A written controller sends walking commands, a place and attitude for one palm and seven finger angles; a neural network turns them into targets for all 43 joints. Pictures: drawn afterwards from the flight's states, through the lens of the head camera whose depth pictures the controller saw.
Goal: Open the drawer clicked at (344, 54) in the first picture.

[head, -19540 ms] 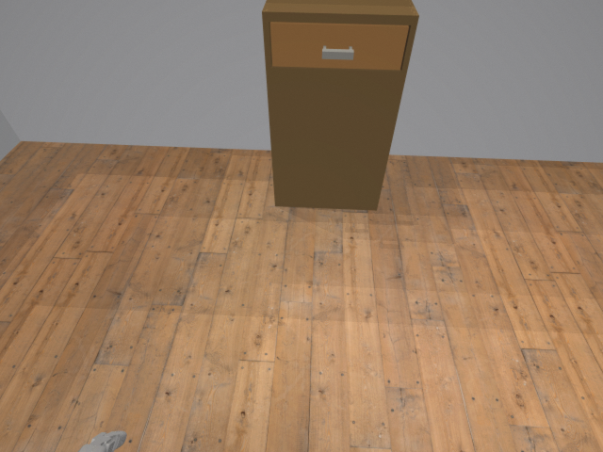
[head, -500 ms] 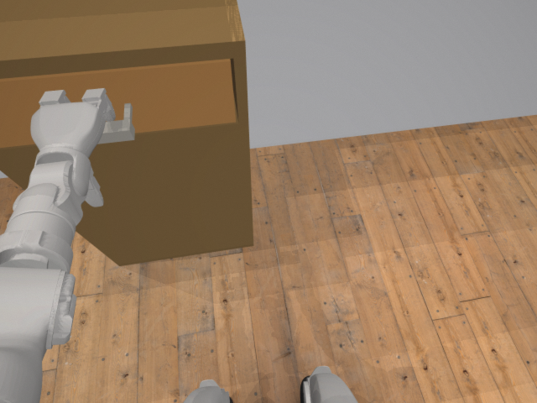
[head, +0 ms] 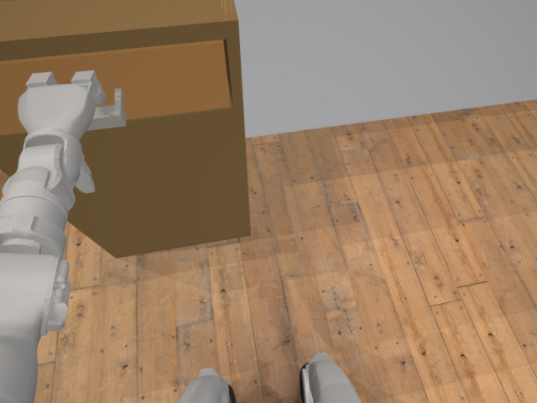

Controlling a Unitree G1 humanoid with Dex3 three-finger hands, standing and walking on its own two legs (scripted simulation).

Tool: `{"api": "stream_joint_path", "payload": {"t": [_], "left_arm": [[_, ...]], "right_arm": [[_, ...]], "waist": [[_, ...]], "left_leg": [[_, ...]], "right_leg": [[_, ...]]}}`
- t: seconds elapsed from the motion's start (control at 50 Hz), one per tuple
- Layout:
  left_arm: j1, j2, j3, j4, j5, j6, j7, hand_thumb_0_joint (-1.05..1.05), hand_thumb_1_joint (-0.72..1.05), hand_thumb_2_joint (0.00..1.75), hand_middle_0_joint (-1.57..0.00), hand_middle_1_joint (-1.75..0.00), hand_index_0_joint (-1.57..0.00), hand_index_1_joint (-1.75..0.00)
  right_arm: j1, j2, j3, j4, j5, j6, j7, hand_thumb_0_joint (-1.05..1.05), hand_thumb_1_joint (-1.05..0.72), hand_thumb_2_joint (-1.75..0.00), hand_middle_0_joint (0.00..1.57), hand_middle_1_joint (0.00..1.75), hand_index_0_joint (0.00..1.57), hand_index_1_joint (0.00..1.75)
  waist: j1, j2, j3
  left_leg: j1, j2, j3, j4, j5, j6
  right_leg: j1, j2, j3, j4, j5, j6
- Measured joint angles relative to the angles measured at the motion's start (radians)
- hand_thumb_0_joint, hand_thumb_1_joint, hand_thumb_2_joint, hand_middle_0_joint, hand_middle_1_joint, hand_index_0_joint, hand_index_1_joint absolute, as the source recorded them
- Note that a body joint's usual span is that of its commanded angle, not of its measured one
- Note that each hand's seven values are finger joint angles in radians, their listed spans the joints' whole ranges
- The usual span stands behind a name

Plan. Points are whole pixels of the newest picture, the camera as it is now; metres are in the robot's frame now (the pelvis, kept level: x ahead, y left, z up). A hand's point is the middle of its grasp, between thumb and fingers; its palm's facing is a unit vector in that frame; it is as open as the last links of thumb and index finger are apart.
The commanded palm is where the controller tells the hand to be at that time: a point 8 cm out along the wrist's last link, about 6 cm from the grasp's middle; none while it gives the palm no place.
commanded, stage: lift the fingers back up to retry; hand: left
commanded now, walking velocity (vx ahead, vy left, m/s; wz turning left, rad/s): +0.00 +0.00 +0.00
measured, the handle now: (90, 108) +0.57 +0.25 +0.04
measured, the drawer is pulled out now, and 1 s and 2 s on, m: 0.00 0.00 0.00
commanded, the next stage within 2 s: re-aim the fingers above the handle in 0.80 s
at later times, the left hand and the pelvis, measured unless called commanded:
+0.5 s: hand (62, 114) +0.52 +0.26 +0.09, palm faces +0.01 +0.00 -1.00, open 13.8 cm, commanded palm +0.50 +0.25 +0.14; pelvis +0.02 +0.00 +0.02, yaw +0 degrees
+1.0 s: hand (61, 115) +0.51 +0.25 +0.10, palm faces -0.02 +0.01 -1.00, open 13.8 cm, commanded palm +0.49 +0.26 +0.16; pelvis +0.04 -0.01 +0.03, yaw +1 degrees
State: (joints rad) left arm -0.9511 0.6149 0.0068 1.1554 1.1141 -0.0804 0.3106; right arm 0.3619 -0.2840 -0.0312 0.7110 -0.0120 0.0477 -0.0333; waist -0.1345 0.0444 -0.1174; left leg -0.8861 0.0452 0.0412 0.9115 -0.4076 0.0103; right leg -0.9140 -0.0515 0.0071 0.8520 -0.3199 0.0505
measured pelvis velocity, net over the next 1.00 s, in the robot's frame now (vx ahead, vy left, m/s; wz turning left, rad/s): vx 0.04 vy -0.01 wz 0.02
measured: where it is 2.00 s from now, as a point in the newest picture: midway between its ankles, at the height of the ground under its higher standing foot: outside the picture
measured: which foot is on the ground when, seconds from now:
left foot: down 0.00-1.00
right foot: down 0.00-1.00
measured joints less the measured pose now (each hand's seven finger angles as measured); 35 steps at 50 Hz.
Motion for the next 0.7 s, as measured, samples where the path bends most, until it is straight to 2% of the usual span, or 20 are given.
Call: {"api": "stream_joint_path", "payload": {"t": [0.12, 0.28, 0.38, 0.48, 0.58, 0.7], "left_arm": [[0.011, 0.003, 0.017, -0.017, -0.011, -0.004, -0.017, 0.0, -0.49, 0.31, -0.26, -1.28, -0.32, -1.2], [0.056, -0.01, 0.036, -0.047, -0.014, -0.012, -0.04, 0.0, -0.49, 0.31, -0.28, -1.22, -0.32, -1.2], [0.083, -0.02, 0.033, -0.093, -0.012, -0.016, -0.033, 0.0, -0.49, 0.31, -0.3, -1.21, -0.32, -1.2], [0.075, -0.042, 0.003, -0.102, -0.026, 0.014, -0.033, 0.0, -0.49, 0.31, -0.31, -1.2, -0.32, -1.2], [0.072, -0.047, -0.001, -0.105, -0.036, 0.046, -0.069, 0.0, -0.49, 0.31, -0.32, -1.2, -0.32, -1.2], [0.106, -0.05, 0.001, -0.153, -0.045, 0.034, -0.12, 0.0, -0.49, 0.31, -0.32, -1.2, -0.32, -1.2]], "right_arm": [[0.006, 0.001, -0.002, 0.002, -0.001, 0.002, 0.0, 0.01, -0.9, -0.9, 0.2, 0.3, 0.21, 0.3], [0.013, 0.007, -0.008, 0.011, -0.002, 0.003, -0.001, 0.01, -0.9, -0.9, 0.2, 0.3, 0.21, 0.3], [0.019, 0.011, -0.018, 0.02, -0.004, 0.001, 0.001, 0.01, -0.9, -0.9, 0.2, 0.3, 0.21, 0.3], [0.012, 0.013, -0.021, 0.03, 0.001, 0.004, 0.008, 0.01, -0.9, -0.9, 0.2, 0.3, 0.21, 0.3], [-0.003, 0.014, -0.018, 0.02, 0.009, 0.01, 0.009, 0.01, -0.9, -0.9, 0.2, 0.3, 0.21, 0.3], [-0.01, 0.014, -0.019, 0.0, 0.015, 0.022, 0.005, 0.01, -0.9, -0.9, 0.2, 0.3, 0.21, 0.3]], "waist": [[-0.001, 0.002, 0.001], [0.001, 0.004, 0.003], [0.013, 0.006, 0.001], [0.026, 0.01, 0.0], [0.031, 0.011, 0.002], [0.045, 0.016, 0.0]], "left_leg": [[0.004, 0.001, 0.003, -0.003, 0.001, 0.002], [0.061, 0.003, 0.001, -0.047, 0.008, 0.002], [0.107, 0.002, -0.005, -0.077, 0.01, 0.0], [0.159, 0.0, -0.011, -0.112, 0.013, -0.002], [0.213, -0.001, -0.007, -0.156, 0.021, -0.004], [0.276, 0.0, -0.002, -0.205, 0.03, -0.008]], "right_leg": [[0.004, 0.002, 0.003, -0.006, 0.004, 0.002], [0.066, 0.005, -0.001, -0.058, 0.014, 0.002], [0.117, 0.004, -0.009, -0.094, 0.016, 0.001], [0.174, 0.002, -0.018, -0.129, 0.017, 0.0], [0.223, 0.002, -0.017, -0.166, 0.022, 0.0], [0.278, 0.004, -0.014, -0.203, 0.026, -0.002]]}}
